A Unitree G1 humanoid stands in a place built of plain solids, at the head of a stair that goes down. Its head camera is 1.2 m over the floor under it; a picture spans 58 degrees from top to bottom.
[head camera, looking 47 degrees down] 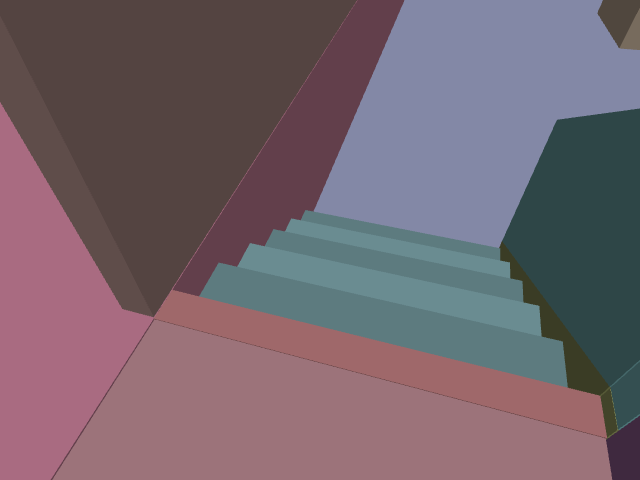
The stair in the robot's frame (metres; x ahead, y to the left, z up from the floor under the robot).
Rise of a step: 0.19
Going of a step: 0.29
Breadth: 1.35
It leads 16 degrees to the right of straight ahead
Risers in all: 6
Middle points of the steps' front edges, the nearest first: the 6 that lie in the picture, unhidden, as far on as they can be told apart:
0.70 -0.15 0.00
0.98 -0.23 -0.18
1.26 -0.30 -0.37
1.54 -0.38 -0.56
1.82 -0.46 -0.74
2.10 -0.54 -0.93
